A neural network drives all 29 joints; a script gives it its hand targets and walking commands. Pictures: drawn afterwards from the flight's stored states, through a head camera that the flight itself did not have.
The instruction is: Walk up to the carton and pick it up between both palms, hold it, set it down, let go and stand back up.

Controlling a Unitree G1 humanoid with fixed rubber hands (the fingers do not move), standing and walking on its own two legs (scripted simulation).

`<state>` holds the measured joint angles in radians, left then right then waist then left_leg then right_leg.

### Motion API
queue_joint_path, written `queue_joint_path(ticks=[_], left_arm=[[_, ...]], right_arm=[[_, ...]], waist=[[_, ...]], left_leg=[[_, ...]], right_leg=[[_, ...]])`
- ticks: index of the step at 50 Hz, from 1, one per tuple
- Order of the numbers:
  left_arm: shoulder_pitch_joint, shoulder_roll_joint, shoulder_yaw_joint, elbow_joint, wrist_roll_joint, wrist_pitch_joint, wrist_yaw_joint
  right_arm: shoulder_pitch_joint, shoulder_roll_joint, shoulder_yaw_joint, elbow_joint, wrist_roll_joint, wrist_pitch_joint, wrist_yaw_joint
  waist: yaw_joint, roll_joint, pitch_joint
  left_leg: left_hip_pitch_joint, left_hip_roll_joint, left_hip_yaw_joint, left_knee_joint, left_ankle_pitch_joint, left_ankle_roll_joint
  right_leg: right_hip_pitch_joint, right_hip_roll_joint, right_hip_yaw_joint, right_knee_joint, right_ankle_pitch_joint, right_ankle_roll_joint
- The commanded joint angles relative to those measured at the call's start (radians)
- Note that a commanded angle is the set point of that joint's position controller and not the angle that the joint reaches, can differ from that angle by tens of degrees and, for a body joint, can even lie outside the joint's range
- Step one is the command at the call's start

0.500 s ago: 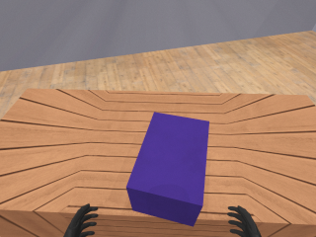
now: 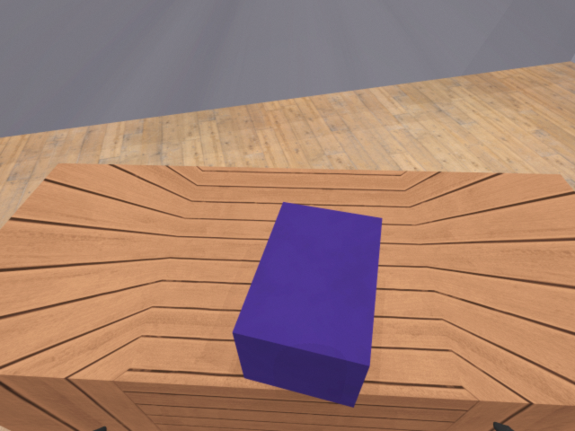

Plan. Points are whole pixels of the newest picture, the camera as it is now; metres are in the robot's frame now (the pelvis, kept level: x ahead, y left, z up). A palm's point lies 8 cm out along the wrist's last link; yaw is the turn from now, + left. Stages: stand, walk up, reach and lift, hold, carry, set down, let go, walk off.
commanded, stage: stand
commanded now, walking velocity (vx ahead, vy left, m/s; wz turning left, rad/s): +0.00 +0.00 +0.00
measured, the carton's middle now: (315, 295) +0.39 -0.03 -0.09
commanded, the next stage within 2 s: none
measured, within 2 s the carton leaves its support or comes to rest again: neither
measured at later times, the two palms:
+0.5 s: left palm out of the picture +0.05 +0.30 -0.09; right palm out of the picture +0.07 -0.30 -0.10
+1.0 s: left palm out of the picture +0.05 +0.29 -0.10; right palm out of the picture +0.04 -0.31 -0.11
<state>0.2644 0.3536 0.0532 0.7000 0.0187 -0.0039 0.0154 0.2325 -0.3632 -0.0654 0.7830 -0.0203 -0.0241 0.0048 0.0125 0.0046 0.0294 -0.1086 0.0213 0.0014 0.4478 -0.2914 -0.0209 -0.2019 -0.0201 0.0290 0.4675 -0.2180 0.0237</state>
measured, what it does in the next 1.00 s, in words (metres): stands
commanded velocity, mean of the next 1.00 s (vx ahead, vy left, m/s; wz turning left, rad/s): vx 0.00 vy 0.00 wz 0.00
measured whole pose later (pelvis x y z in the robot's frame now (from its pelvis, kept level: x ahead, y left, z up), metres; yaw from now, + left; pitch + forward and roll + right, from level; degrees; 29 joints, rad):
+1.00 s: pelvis -0.02 -0.01 +0.01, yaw -1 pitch -3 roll +1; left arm 0.23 0.35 0.01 0.94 0.00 -0.02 0.02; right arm 0.21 -0.36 -0.01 0.98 -0.01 -0.01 0.00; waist 0.01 0.01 0.03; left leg -0.09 0.04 0.01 0.36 -0.22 -0.04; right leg -0.19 0.00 0.05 0.38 -0.14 0.01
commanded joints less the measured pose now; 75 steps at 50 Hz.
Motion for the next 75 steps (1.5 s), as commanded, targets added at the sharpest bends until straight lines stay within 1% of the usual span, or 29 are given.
queue_joint_path(ticks=[1, 3, 4, 8, 12, 14, 19, 20, 22, 24, 28, 30, 34, 37, 40, 42, 43, 44, 50, 53, 57, 60, 63, 64, 68, 70, 71, 72, 75], left_arm=[[-0.048, 0.147, 0.018, -0.065, -0.004, -0.03, 0.005], [-0.04, 0.165, 0.015, -0.045, -0.004, -0.03, 0.005], [-0.029, 0.174, 0.015, -0.033, -0.005, -0.03, 0.005], [-0.014, 0.179, 0.002, 0.007, -0.01, -0.032, 0.007], [-0.003, 0.199, 0.002, 0.04, -0.012, -0.035, 0.009], [-0.013, 0.2, -0.001, 0.054, -0.012, -0.034, 0.009], [-0.011, 0.202, -0.002, 0.086, -0.014, -0.038, 0.011], [-0.011, 0.197, -0.005, 0.092, -0.015, -0.038, 0.01], [-0.014, 0.197, -0.006, 0.103, -0.015, -0.036, 0.01], [-0.006, 0.195, -0.006, 0.115, -0.017, -0.035, 0.011], [-0.025, 0.195, -0.009, 0.126, -0.016, -0.033, 0.009], [-0.024, 0.201, -0.004, 0.137, -0.015, -0.033, 0.012], [-0.032, 0.2, -0.006, 0.149, -0.018, -0.034, 0.01], [-0.039, 0.19, -0.005, 0.16, -0.018, -0.033, 0.011], [-0.034, 0.193, -0.004, 0.168, -0.02, -0.032, 0.011], [-0.038, 0.19, -0.006, 0.173, -0.02, -0.033, 0.01], [-0.04, 0.192, -0.004, 0.178, -0.02, -0.032, 0.011], [-0.034, 0.184, -0.006, 0.183, -0.021, -0.029, 0.01], [-0.045, 0.184, -0.004, 0.193, -0.019, -0.028, 0.012], [-0.053, 0.183, -0.003, 0.196, -0.021, -0.027, 0.009], [-0.04, 0.181, -0.003, 0.209, -0.022, -0.028, 0.012], [-0.053, 0.188, 0.0, 0.212, -0.021, -0.025, 0.012], [-0.055, 0.177, 0.0, 0.216, -0.023, -0.024, 0.011], [-0.05, 0.173, -0.002, 0.221, -0.023, -0.023, 0.012], [-0.068, 0.175, -0.002, 0.221, -0.021, -0.025, 0.012], [-0.046, 0.173, -0.001, 0.233, -0.022, -0.027, 0.014], [-0.047, 0.173, -0.001, 0.236, -0.023, -0.026, 0.013], [-0.04, 0.178, 0.0, 0.24, -0.022, -0.025, 0.013], [-0.049, 0.166, -0.002, 0.242, -0.023, -0.023, 0.012]], right_arm=[[-0.048, -0.142, -0.023, -0.07, 0.0, -0.019, 0.001], [-0.053, -0.155, -0.019, -0.057, 0.002, -0.015, 0.002], [-0.051, -0.156, -0.016, -0.049, 0.003, -0.014, 0.002], [-0.052, -0.172, -0.01, -0.018, 0.007, -0.013, 0.004], [-0.059, -0.179, -0.006, 0.006, 0.007, -0.013, 0.004], [-0.053, -0.175, -0.001, 0.021, 0.009, -0.012, 0.003], [-0.063, -0.17, 0.003, 0.05, 0.01, -0.01, 0.001], [-0.065, -0.171, 0.002, 0.052, 0.011, -0.011, 0.001], [-0.061, -0.163, 0.007, 0.064, 0.012, -0.01, 0.0], [-0.069, -0.165, 0.008, 0.07, 0.009, -0.009, -0.001], [-0.062, -0.169, 0.008, 0.085, 0.012, -0.007, -0.002], [-0.066, -0.169, 0.009, 0.093, 0.01, -0.006, -0.003], [-0.051, -0.174, 0.009, 0.109, 0.012, -0.006, -0.005], [-0.056, -0.166, 0.012, 0.115, 0.01, -0.007, -0.006], [-0.047, -0.167, 0.013, 0.125, 0.011, -0.005, -0.006], [-0.053, -0.17, 0.013, 0.13, 0.012, -0.005, -0.009], [-0.053, -0.176, 0.012, 0.127, 0.013, -0.006, -0.008], [-0.048, -0.167, 0.015, 0.134, 0.012, -0.005, -0.009], [-0.032, -0.165, 0.017, 0.148, 0.015, -0.005, -0.012], [-0.033, -0.175, 0.013, 0.148, 0.014, -0.006, -0.013], [-0.033, -0.159, 0.018, 0.156, 0.017, -0.005, -0.013], [-0.039, -0.166, 0.017, 0.156, 0.015, -0.002, -0.016], [-0.028, -0.168, 0.017, 0.163, 0.016, -0.002, -0.019], [-0.035, -0.171, 0.014, 0.163, 0.014, -0.002, -0.018], [-0.034, -0.165, 0.015, 0.165, 0.015, -0.005, -0.019], [-0.028, -0.161, 0.016, 0.171, 0.017, -0.003, -0.018], [-0.028, -0.151, 0.018, 0.173, 0.017, -0.001, -0.018], [-0.024, -0.159, 0.017, 0.172, 0.02, -0.003, -0.019], [-0.022, -0.164, 0.014, 0.179, 0.016, -0.002, -0.022]], waist=[[-0.003, -0.003, -0.02], [0.0, 0.008, -0.016], [0.002, -0.008, -0.014], [0.0, 0.0, -0.001], [0.006, -0.001, 0.005], [-0.003, 0.0, 0.001], [0.003, -0.01, 0.006], [-0.002, -0.001, -0.002], [-0.002, -0.009, -0.002], [0.005, 0.005, 0.007], [-0.001, -0.015, 0.006], [0.001, 0.004, 0.005], [-0.005, -0.016, 0.003], [-0.006, -0.004, 0.007], [0.0, -0.026, -0.01], [0.002, -0.024, 0.0], [-0.001, -0.008, -0.001], [0.001, -0.019, 0.003], [-0.007, -0.001, 0.002], [-0.005, -0.026, -0.001], [-0.004, 0.002, -0.002], [-0.003, -0.018, 0.013], [-0.007, -0.011, 0.005], [-0.005, 0.003, 0.003], [-0.008, -0.019, -0.012], [-0.004, -0.001, -0.017], [-0.004, -0.012, -0.01], [-0.006, -0.001, 0.0], [-0.008, -0.007, 0.002]], left_leg=[[-0.076, 0.07, -0.068, -0.109, 0.063, 0.048], [-0.091, 0.074, -0.078, -0.124, 0.035, 0.049], [-0.092, 0.074, -0.081, -0.13, 0.027, 0.05], [-0.084, 0.081, -0.095, -0.15, 0.014, 0.049], [-0.087, 0.079, -0.09, -0.153, 0.009, 0.046], [-0.068, 0.078, -0.087, -0.152, 0.016, 0.042], [-0.064, 0.082, -0.089, -0.161, 0.02, 0.042], [-0.057, 0.082, -0.086, -0.16, 0.025, 0.044], [-0.05, 0.083, -0.083, -0.162, 0.023, 0.039], [-0.072, 0.083, -0.082, -0.166, 0.013, 0.041], [-0.049, 0.087, -0.081, -0.171, 0.009, 0.04], [-0.052, 0.086, -0.083, -0.173, 0.0, 0.04], [-0.039, 0.085, -0.075, -0.166, 0.019, 0.038], [-0.043, 0.086, -0.073, -0.167, 0.036, 0.038], [-0.039, 0.088, -0.073, -0.169, 0.036, 0.037], [-0.037, 0.089, -0.072, -0.171, 0.04, 0.036], [-0.046, 0.089, -0.072, -0.17, 0.034, 0.037], [-0.041, 0.089, -0.069, -0.173, 0.039, 0.037], [-0.032, 0.093, -0.067, -0.178, 0.034, 0.036], [-0.037, 0.096, -0.066, -0.175, 0.039, 0.038], [-0.029, 0.097, -0.063, -0.174, 0.054, 0.037], [-0.033, 0.095, -0.06, -0.17, 0.067, 0.034], [-0.031, 0.096, -0.061, -0.177, 0.056, 0.035], [-0.026, 0.096, -0.056, -0.178, 0.064, 0.035], [-0.021, 0.1, -0.059, -0.175, 0.072, 0.035], [-0.019, 0.101, -0.057, -0.176, 0.073, 0.037], [-0.018, 0.097, -0.055, -0.178, 0.081, 0.035], [-0.016, 0.101, -0.058, -0.179, 0.089, 0.036], [-0.015, 0.103, -0.055, -0.178, 0.082, 0.037]], right_leg=[[0.043, -0.074, 0.069, -0.064, 0.149, -0.052], [0.051, -0.074, 0.075, -0.068, 0.144, -0.053], [0.054, -0.074, 0.074, -0.071, 0.138, -0.054], [0.044, -0.074, 0.082, -0.085, 0.123, -0.048], [0.045, -0.076, 0.088, -0.095, 0.127, -0.049], [0.032, -0.074, 0.087, -0.103, 0.117, -0.045], [0.03, -0.075, 0.091, -0.114, 0.112, -0.043], [0.031, -0.077, 0.096, -0.118, 0.117, -0.043], [0.029, -0.078, 0.095, -0.12, 0.103, -0.042], [0.041, -0.079, 0.097, -0.123, 0.113, -0.044], [0.015, -0.08, 0.104, -0.132, 0.081, -0.047], [0.019, -0.076, 0.105, -0.137, 0.072, -0.047], [0.008, -0.08, 0.113, -0.151, 0.071, -0.049], [0.01, -0.08, 0.114, -0.151, 0.084, -0.05], [0.026, -0.079, 0.108, -0.15, 0.087, -0.048], [0.019, -0.079, 0.112, -0.155, 0.091, -0.049], [0.024, -0.083, 0.12, -0.156, 0.095, -0.051], [0.025, -0.079, 0.113, -0.153, 0.098, -0.051], [0.016, -0.076, 0.117, -0.153, 0.082, -0.052], [0.022, -0.078, 0.117, -0.157, 0.091, -0.049], [0.032, -0.079, 0.118, -0.152, 0.121, -0.052], [0.022, -0.073, 0.111, -0.156, 0.116, -0.046], [0.031, -0.075, 0.113, -0.153, 0.114, -0.049], [0.028, -0.075, 0.114, -0.153, 0.128, -0.05], [0.039, -0.076, 0.11, -0.15, 0.132, -0.049], [0.047, -0.079, 0.116, -0.152, 0.148, -0.051], [0.04, -0.077, 0.112, -0.147, 0.154, -0.051], [0.035, -0.077, 0.114, -0.152, 0.157, -0.052], [0.028, -0.074, 0.114, -0.152, 0.145, -0.048]])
